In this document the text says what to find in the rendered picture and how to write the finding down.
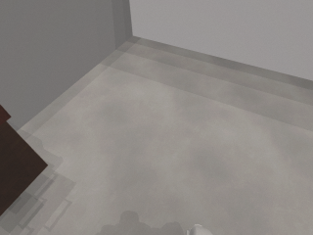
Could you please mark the cabinet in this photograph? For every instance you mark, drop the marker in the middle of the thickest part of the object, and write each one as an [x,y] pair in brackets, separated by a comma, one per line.
[19,165]

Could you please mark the drawer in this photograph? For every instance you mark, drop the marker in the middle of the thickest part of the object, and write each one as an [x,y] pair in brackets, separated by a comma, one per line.
[3,115]

